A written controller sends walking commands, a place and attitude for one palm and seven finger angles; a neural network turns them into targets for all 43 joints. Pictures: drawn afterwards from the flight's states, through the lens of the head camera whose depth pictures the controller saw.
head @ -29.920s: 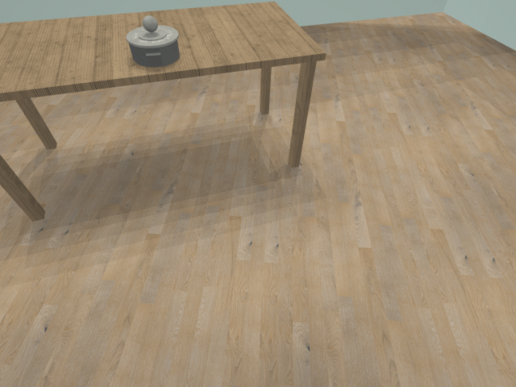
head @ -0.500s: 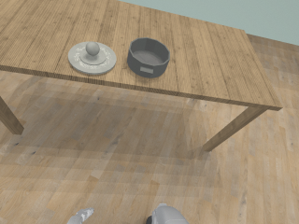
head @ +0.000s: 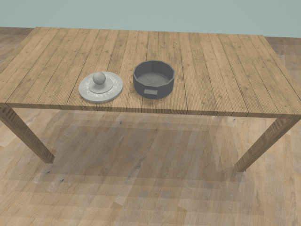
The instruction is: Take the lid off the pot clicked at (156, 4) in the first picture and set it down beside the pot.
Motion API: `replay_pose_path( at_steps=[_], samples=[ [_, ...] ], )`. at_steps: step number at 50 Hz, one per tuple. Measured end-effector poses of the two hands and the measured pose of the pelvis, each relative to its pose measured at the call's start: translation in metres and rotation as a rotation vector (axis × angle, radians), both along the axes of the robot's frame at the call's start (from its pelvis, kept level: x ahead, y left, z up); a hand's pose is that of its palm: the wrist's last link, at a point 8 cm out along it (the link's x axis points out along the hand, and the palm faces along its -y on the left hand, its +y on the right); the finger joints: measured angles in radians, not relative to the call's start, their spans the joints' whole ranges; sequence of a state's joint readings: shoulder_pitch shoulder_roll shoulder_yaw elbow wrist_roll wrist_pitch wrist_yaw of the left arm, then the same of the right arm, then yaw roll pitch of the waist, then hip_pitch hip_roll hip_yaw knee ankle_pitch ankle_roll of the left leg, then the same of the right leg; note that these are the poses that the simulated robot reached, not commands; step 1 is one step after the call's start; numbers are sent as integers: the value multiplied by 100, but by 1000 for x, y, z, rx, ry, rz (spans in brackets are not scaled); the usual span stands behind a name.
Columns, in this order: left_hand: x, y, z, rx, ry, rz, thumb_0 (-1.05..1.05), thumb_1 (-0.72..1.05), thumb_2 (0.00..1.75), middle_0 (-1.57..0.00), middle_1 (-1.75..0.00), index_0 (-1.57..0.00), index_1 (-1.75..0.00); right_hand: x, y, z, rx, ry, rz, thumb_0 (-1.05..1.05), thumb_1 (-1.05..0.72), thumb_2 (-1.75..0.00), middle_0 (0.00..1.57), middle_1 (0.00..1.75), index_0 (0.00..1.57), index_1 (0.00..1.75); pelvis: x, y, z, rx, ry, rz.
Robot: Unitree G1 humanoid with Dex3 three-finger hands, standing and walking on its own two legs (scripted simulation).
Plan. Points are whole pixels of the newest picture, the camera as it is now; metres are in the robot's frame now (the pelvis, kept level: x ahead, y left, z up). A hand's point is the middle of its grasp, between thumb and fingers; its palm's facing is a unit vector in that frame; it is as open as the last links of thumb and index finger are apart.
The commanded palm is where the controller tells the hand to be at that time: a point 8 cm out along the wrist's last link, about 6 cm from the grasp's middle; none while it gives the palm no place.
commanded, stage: stop stepping back and stand still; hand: left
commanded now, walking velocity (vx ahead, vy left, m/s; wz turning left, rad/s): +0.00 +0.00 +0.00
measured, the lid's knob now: (99, 78) +0.67 +0.25 -0.04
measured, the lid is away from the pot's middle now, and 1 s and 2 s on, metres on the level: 0.23 0.23 0.23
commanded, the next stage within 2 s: let the arm hang, fingers relaxed in 0.08 s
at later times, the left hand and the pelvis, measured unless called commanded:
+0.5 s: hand out of the picture +0.01 +0.17 -0.17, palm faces +0.05 -0.98 -0.19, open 7.3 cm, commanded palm none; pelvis -0.02 -0.01 +0.01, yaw +0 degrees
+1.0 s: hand out of the picture +0.00 +0.17 -0.17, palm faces +0.06 -0.98 -0.19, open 7.2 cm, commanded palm none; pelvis -0.02 +0.00 +0.01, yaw +0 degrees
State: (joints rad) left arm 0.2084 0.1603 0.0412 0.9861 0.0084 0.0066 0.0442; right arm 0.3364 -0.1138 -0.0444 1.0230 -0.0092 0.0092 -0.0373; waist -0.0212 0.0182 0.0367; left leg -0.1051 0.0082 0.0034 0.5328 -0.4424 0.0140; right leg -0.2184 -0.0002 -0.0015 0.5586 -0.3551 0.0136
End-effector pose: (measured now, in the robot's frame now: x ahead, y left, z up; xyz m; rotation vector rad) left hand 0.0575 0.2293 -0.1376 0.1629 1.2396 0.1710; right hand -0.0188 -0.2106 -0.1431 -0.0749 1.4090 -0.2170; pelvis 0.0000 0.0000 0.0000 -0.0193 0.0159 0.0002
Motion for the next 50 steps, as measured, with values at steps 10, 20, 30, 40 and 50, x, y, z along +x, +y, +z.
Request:
replay_pose_path(
  at_steps=[10, 20, 30, 40, 50],
  samples=[
    [-29, -12, -10, -38, 50, 30, -1, 94, 89, -20, -30, -20, -30, 6, -19, 10, -53, -34, 16, 1, -92, -90, 20, 30, 20, 30, -7, -7, 1, 0, -22, -1],
    [-50, -12, -7, -36, 89, 29, 0, 93, 89, -20, -30, -20, -30, -11, -12, 9, -26, -7, 14, 1, -91, -90, 20, 30, 20, 30, -16, -8, 4, -1, -29, -2],
    [-61, -12, -5, -31, 108, 33, 0, 93, 89, -19, -30, -20, -30, -31, -1, 8, 3, 34, 3, 1, -91, -90, 20, 30, 20, 30, -21, -7, 6, 0, -29, -1],
    [-64, -11, -5, -30, 113, 40, 1, 94, 89, -19, -30, -20, -30, -36, 3, 8, 8, 46, 5, 1, -91, -90, 20, 30, 20, 30, -23, -5, 7, 2, -26, 2],
    [-67, -11, -5, -32, 120, 47, 1, 94, 89, -19, -30, -20, -30, -30, 2, 9, 1, 32, 7, 1, -91, -90, 20, 30, 20, 30, -22, -5, 7, 2, -26, 4]
  ],
)
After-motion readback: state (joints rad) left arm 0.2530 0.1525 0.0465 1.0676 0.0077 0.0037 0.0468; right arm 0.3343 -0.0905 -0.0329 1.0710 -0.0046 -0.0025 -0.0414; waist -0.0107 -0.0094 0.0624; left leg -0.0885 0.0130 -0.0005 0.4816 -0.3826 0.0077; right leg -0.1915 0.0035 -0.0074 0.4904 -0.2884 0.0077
